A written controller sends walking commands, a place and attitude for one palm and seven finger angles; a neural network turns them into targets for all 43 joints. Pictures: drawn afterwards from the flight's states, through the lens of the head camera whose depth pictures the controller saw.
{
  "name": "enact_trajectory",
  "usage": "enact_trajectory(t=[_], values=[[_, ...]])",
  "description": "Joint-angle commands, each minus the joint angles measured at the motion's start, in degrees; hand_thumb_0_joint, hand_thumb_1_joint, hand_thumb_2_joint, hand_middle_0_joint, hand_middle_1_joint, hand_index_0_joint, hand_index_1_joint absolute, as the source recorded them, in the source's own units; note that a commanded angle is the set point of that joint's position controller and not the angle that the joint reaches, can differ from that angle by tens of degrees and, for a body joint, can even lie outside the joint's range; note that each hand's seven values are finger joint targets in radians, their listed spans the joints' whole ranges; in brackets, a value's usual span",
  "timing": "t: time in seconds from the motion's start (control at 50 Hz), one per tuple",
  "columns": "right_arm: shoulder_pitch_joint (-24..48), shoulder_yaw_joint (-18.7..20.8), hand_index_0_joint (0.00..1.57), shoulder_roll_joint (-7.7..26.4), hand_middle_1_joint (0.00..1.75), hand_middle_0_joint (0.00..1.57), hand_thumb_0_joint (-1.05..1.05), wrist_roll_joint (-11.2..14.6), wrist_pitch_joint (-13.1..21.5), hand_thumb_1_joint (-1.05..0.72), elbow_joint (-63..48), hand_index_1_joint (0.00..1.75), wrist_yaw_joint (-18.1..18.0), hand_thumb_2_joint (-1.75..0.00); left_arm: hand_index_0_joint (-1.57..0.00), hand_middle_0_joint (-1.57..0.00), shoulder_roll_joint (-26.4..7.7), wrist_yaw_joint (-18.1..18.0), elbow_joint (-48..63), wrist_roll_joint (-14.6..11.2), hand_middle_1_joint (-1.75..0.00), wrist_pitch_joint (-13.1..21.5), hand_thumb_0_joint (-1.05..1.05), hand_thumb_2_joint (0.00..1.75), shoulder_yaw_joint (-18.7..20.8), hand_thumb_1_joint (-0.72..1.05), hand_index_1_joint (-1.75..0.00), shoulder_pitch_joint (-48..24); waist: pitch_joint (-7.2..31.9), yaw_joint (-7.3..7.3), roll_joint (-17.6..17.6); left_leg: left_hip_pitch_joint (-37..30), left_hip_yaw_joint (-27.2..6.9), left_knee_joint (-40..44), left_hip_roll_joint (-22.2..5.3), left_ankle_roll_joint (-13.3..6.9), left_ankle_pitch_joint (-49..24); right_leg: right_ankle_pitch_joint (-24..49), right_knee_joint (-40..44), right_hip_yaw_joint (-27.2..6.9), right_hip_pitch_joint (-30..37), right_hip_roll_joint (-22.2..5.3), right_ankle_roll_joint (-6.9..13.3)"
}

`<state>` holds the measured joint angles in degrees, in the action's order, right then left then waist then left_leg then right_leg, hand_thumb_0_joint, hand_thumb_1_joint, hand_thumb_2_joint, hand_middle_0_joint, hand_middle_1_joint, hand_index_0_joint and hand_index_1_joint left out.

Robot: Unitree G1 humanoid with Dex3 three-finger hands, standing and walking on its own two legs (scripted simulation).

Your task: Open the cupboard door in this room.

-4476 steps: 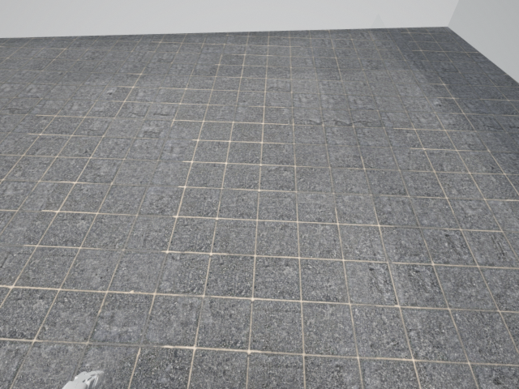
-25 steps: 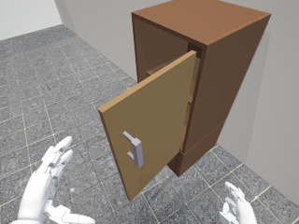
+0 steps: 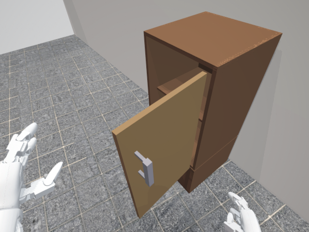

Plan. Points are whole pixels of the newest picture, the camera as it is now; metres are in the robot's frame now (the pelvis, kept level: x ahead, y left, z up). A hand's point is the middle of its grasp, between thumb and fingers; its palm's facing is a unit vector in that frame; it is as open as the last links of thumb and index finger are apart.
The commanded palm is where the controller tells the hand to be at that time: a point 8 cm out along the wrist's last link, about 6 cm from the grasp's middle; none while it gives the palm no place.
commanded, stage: draw the hand back to the body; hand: left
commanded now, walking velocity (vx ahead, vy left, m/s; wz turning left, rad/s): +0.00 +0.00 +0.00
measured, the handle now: (144, 168) +0.30 +0.08 -0.02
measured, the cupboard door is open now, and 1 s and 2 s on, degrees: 96 96 96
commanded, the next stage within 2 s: step back with the hand held close in 0.48 s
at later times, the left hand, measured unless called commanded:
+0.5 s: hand (41, 169) +0.19 +0.25 +0.15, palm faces +0.43 -0.80 -0.42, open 7.4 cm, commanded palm +0.14 +0.29 +0.17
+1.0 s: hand (30, 180) +0.16 +0.26 +0.15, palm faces +0.35 -0.78 -0.52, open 7.4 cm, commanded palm +0.11 +0.30 +0.18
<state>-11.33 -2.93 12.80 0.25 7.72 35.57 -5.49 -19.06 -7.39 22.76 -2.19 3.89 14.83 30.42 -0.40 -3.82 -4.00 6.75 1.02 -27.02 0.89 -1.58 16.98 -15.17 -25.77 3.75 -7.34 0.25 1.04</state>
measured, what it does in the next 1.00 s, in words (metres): stands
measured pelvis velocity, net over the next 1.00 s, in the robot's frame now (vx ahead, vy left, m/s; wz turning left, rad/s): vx -0.04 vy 0.01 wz -0.02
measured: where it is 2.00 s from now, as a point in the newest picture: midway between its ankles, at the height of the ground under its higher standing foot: outside the picture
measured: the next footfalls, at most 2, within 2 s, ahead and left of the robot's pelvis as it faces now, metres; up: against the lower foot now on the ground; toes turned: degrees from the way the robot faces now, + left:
right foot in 1.84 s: -0.26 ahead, -0.09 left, +0.00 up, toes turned -4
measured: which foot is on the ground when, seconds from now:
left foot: down 0.00-1.00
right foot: down 0.00-1.00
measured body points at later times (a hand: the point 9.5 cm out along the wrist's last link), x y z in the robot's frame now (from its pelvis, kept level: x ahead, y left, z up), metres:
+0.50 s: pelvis +0.00 -0.01 +0.00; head -0.02 -0.03 +0.45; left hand +0.16 +0.29 +0.18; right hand +0.18 -0.23 -0.08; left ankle -0.02 +0.10 -0.74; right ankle -0.01 -0.11 -0.74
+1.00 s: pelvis -0.04 +0.01 +0.00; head -0.03 -0.01 +0.45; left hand +0.14 +0.30 +0.18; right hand +0.13 -0.25 -0.08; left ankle -0.02 +0.10 -0.74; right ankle -0.01 -0.11 -0.74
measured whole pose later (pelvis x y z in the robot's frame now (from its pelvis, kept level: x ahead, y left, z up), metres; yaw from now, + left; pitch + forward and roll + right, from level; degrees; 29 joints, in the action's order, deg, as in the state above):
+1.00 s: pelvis -0.04 +0.01 +0.00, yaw -1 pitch +0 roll -1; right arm -9.5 0.7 14.2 1.1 0.5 33.2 -6.2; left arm -23.8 -7.5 26.3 -2.6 8.0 21.8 33.1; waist -1.1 -0.4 -2.5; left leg 14.5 2.5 -26.6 0.7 -2.0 12.6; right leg -9.9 -24.6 2.5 -15.1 0.4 0.8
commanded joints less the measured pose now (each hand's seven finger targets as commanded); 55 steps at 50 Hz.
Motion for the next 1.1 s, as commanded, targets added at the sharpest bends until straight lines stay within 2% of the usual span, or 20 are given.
enact_trajectory(t=[0.0,0.08,0.12,0.16,0.22,0.28,0.4,0.44,0.48,0.56,0.58,0.6,0.62,0.64,0.7,0.78,0.84,0.94,0.96,1.08], values=[[7.34,2.81,0.2,5.91,0.3,0.2,0.0,-0.29,2.7,-0.9,-8.43,0.3,-0.01,-0.9,-0.19,-0.19,-10.65,-0.82,13.07,-0.48,-0.3,4.28,0.0,0.84,9.31,0.76,-0.3,-6.43,3.47,-0.03,-1.33,-0.45,-1.82,5.87,-2.34,0.97,-18.3,12.77,4.87,-1.73,3.61,-0.94,0.34],[7.79,3.0,0.2,5.95,0.3,0.2,0.0,-0.36,2.2,-0.9,-7.74,0.3,0.14,-0.9,-0.2,-0.2,-11.89,-0.84,11.44,-1.0,-0.3,4.31,0.0,0.9,11.97,0.9,-0.3,-7.95,2.5,-0.22,0.7,-0.68,-1.7,6.61,-2.31,0.91,-18.69,13.91,5.85,-1.81,4.51,-0.8,0.37],[7.68,3.32,0.2,6.06,0.3,0.2,0.0,-0.22,1.67,-0.9,-7.55,0.3,0.41,-0.9,-0.2,-0.2,-9.1,-0.23,8.99,-1.16,-0.3,4.04,0.0,0.9,9.84,0.9,-0.3,-6.22,1.89,0.02,1.15,-1.26,-1.28,6.69,-2.47,0.73,-19.27,14.33,6.2,-1.88,4.05,-0.79,0.11],[7.93,3.58,0.2,6.41,0.3,0.2,0.0,-0.26,1.34,-0.9,-7.59,0.3,0.62,-0.9,-0.2,-0.2,-8.61,0.06,8.38,-1.08,-0.3,3.96,0.0,0.9,9.01,0.9,-0.3,-6.29,1.9,-0.02,1.45,-1.18,-1.35,6.96,-2.51,0.73,-19.89,14.61,6.43,-1.81,4.52,-0.79,0.18],[8.09,3.83,0.2,6.45,0.3,0.2,0.0,-0.34,1.07,-0.9,-7.93,0.3,0.72,-0.9,-0.2,-0.2,-10.49,-0.05,10.49,-1.01,-0.3,4.17,0.0,0.9,10.24,0.9,-0.3,-6.82,4.26,-0.33,2.17,-2.07,-1.27,6.94,-2.28,0.46,-20.07,15.55,6.35,-2.09,5.47,-0.79,0.05],[8.43,3.79,0.2,6.3,0.3,0.2,0.0,-0.35,1.21,-0.9,-7.99,0.3,0.59,-0.9,-0.2,-0.2,-11.41,-0.14,12.39,-0.78,-0.3,4.32,0.0,0.9,10.69,0.9,-0.3,-7.94,4.5,-0.29,-0.39,-2.46,-1.15,6.91,-2.16,0.6,-20.18,15.56,6.47,-2.29,5.55,-0.87,0.16],[8.49,3.77,0.2,6.0,0.3,0.2,0.0,-0.19,1.49,-0.9,-7.52,0.3,0.47,-0.9,-0.2,-0.2,-11.16,-0.26,11.5,-0.96,-0.3,4.33,0.0,0.9,10.92,0.9,-0.3,-7.41,2.61,-0.27,0.69,-2.04,-1.16,7.33,-2.11,0.63,-18.21,13.98,7.35,-2.35,4.6,-0.65,0.12],[8.51,3.84,0.2,5.93,0.3,0.2,0.0,-0.14,1.7,-0.9,-7.42,0.3,0.46,-0.9,-0.2,-0.2,-11.05,-0.17,11.8,-0.89,-0.3,4.54,0.0,0.9,10.59,0.9,-0.3,-7.96,2.29,-0.13,-1.36,-2.56,-0.76,7.32,-1.98,0.53,-17.12,13.25,7.85,-2.58,3.92,-0.69,0.09],[8.67,3.79,0.2,6.0,0.3,0.2,0.0,-0.22,1.69,-0.9,-7.23,0.3,0.43,-0.9,-0.2,-0.2,-10.49,-0.12,10.63,-1.03,-0.3,4.49,0.0,0.9,10.16,0.9,-0.3,-7.89,1.24,-0.02,0.71,-2.09,-0.99,7.63,-2.02,0.44,-15.76,12.14,8.31,-2.51,3.62,-0.62,0.07],[8.85,4.0,0.2,6.09,0.3,0.2,0.0,-0.29,2.01,-0.9,-7.03,0.3,0.37,-0.9,-0.2,-0.2,-10.76,-0.09,10.05,-1.02,-0.3,4.85,0.0,0.9,10.52,0.9,-0.3,-7.72,1.4,-0.23,0.67,-1.89,-0.88,7.88,-1.85,0.37,-14.36,10.89,8.88,-2.75,3.83,-0.65,0.11],[9.34,3.88,0.2,6.12,0.3,0.2,0.0,-0.16,2.28,-0.9,-7.07,0.3,0.37,-0.9,-0.2,-0.2,-12.24,-0.26,14.15,-0.94,-0.3,5.42,0.0,0.9,10.74,0.9,-0.3,-13.4,2.76,0.21,-0.52,-2.65,-1.06,7.74,-1.74,0.29,-13.97,10.72,8.88,-3.18,3.79,-0.76,0.04],[7.66,3.85,0.2,6.94,0.3,0.2,0.0,0.44,1.04,-0.9,-9.16,0.3,0.08,-0.9,-0.2,-0.2,-19.0,-0.82,14.5,-0.64,-0.3,7.51,0.0,0.9,18.33,0.9,-0.3,-15.42,-1.41,2.53,2.98,1.7,-2.64,5.6,-2.71,-0.68,-10.33,12.08,11.29,-8.03,-2.48,-3.25,-0.02],[7.49,4.12,0.2,6.42,0.3,0.2,0.0,-0.05,0.04,-0.9,-8.05,0.3,0.03,-0.9,-0.2,-0.2,-14.43,-0.18,8.65,-0.6,-0.3,7.34,0.0,0.9,15.36,0.9,-0.3,-8.5,-0.76,2.8,5.32,1.25,-2.81,4.18,-2.46,-0.74,-10.15,12.48,11.71,-7.8,-3.29,-4.38,0.13],[7.48,4.34,0.2,6.85,0.3,0.2,0.0,-0.2,-0.66,-0.9,-8.59,0.3,0.33,-0.9,-0.2,-0.2,-12.94,0.17,9.02,-0.45,-0.3,7.47,0.0,0.9,13.76,0.9,-0.3,-6.07,0.6,2.87,5.01,1.37,-2.52,3.55,-2.41,-0.56,-10.7,12.84,11.42,-7.85,-3.44,-4.87,0.2],[7.72,4.67,0.2,7.36,0.3,0.2,0.0,-0.28,-1.72,-0.9,-9.45,0.3,0.17,-0.9,-0.2,-0.2,-12.08,0.18,11.49,-0.53,-0.3,8.29,0.0,0.9,12.77,0.9,-0.3,-2.78,4.99,3.04,-0.04,1.73,-2.4,3.8,-3.14,-0.18,-15.35,17.56,8.05,-6.59,-1.65,-5.1,0.23],[7.66,5.24,0.2,7.33,0.3,0.2,0.0,0.07,-3.18,-0.9,-10.67,0.3,-0.33,-0.9,-0.2,-0.2,-13.97,-0.62,12.85,-0.87,-0.3,7.94,0.0,0.9,14.85,0.9,-0.3,0.76,9.68,2.94,2.2,2.74,-2.67,3.38,-4.07,0.22,-21.71,23.7,4.34,-5.29,1.18,-4.74,-0.13],[7.64,5.62,0.2,7.33,0.3,0.2,0.0,0.41,-3.92,-0.9,-11.51,0.3,-0.58,-0.9,-0.2,-0.2,-14.95,-1.02,14.49,-0.99,-0.3,7.77,0.0,0.9,15.71,0.9,-0.3,1.39,10.2,3.02,2.85,3.75,-2.77,2.9,-4.31,0.33,-21.67,24.11,3.22,-5.62,0.19,-4.58,-0.25],[7.67,5.84,0.2,7.37,0.3,0.2,0.0,0.65,-4.36,-0.9,-12.0,0.3,-0.99,-0.9,-0.2,-0.2,-14.99,-1.68,14.52,-0.86,-0.3,7.79,0.0,0.9,15.59,0.9,-0.3,1.3,7.92,3.24,3.46,7.67,-3.39,3.59,-4.68,-0.06,-15.69,17.86,3.16,-6.48,-1.98,-4.38,-0.44],[7.75,5.88,0.2,7.67,0.3,0.2,0.0,0.66,-4.31,-0.9,-11.96,0.3,-1.05,-0.9,-0.2,-0.2,-15.61,-1.89,15.8,-0.74,-0.3,7.96,0.0,0.9,15.86,0.9,-0.3,0.78,8.21,3.18,2.12,8.2,-3.77,3.84,-4.67,-0.22,-14.01,16.24,3.32,-6.61,-1.86,-4.41,-0.27],[6.72,5.72,0.2,8.05,0.3,0.2,0.0,0.5,-3.54,-0.9,-12.41,0.3,-0.99,-0.9,-0.2,-0.2,-14.93,-2.88,17.15,0.26,-0.3,9.18,0.0,0.9,15.42,0.9,-0.3,0.72,4.4,3.57,0.58,17.85,-6.49,7.57,-5.84,-1.7,4.21,2.19,2.99,-7.03,-2.22,-3.69,-0.39]])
